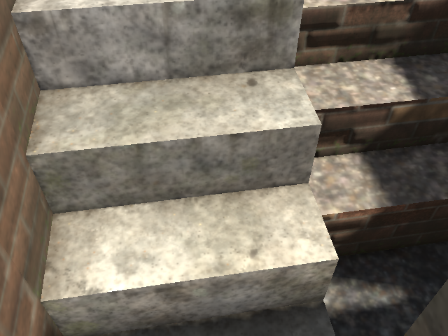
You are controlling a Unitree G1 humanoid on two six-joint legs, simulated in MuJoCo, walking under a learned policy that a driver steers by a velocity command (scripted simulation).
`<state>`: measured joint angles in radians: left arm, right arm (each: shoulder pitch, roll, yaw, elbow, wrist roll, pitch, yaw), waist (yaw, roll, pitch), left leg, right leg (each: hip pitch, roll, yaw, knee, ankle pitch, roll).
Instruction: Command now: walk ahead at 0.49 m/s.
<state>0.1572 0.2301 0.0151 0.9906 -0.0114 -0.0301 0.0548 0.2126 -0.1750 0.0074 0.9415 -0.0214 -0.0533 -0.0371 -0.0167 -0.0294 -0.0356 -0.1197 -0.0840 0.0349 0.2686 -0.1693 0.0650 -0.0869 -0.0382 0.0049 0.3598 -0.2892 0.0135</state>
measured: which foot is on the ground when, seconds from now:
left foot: down 0.00-1.00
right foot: down 0.00-1.00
